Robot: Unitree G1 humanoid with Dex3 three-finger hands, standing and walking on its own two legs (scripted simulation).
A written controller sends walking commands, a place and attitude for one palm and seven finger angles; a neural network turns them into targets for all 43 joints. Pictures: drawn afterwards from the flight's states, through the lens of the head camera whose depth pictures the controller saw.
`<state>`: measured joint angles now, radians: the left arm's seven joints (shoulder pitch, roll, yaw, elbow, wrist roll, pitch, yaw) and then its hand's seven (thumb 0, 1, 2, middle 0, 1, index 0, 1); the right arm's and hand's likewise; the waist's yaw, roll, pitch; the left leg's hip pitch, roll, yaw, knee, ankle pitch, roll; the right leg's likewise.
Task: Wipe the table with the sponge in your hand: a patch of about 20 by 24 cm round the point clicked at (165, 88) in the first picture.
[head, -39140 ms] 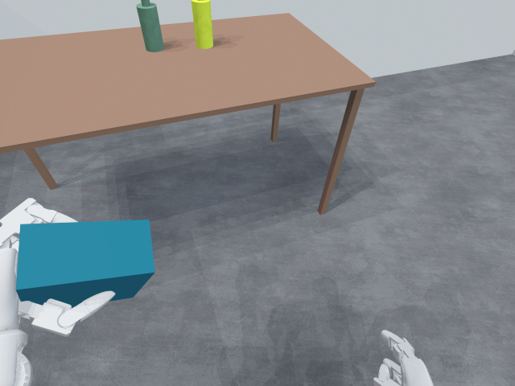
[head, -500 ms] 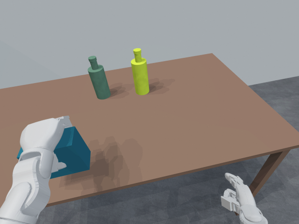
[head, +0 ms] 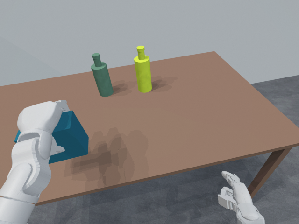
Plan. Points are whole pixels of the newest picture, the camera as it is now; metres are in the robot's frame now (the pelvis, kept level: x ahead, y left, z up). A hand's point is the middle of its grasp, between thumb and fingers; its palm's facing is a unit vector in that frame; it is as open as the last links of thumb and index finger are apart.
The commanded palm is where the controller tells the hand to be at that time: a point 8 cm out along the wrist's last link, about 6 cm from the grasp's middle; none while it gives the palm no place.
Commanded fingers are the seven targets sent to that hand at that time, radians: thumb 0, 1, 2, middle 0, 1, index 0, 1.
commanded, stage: lift the sponge slowly off the table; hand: left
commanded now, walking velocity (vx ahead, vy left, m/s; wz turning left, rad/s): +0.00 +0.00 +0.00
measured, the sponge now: (60, 143) +0.27 +0.30 +0.10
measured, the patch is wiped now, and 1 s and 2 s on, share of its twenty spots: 1.00 1.00 1.00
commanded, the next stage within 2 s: bring the sponge back beside the body in 0.02 s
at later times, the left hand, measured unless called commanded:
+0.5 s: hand (57, 142) +0.25 +0.28 +0.13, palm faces +0.06 -0.11 -0.99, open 10.1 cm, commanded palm +0.21 +0.28 +0.21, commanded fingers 0.00 0.10 1.30 -1.20 -1.60 -1.20 -1.60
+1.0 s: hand (55, 158) +0.21 +0.27 +0.12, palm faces +0.04 -0.08 -1.00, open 10.1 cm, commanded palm +0.18 +0.27 +0.20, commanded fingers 0.00 0.10 1.30 -1.20 -1.60 -1.20 -1.60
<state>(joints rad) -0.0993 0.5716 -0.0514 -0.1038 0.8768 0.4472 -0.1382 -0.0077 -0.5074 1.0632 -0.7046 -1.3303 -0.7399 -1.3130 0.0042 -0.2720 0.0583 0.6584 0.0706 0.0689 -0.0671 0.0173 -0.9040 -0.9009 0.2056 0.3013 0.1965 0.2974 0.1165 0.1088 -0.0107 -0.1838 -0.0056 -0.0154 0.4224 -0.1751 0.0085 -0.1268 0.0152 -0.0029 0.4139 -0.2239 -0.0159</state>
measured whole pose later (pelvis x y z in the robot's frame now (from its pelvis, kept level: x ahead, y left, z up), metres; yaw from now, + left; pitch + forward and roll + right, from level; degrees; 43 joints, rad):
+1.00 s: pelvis +0.00 -0.01 +0.00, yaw -1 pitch -5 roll +0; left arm 0.21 0.56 -0.03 -0.33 0.87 0.35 -0.10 -0.01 -0.51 1.06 -0.71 -1.33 -0.74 -1.31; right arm 0.02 -0.26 0.05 0.64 0.04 0.05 -0.06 0.02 -0.90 -0.90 0.20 0.30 0.20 0.30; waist 0.14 0.12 0.00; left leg -0.17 0.01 -0.01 0.45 -0.19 0.00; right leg -0.11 0.03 0.00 0.43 -0.23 -0.03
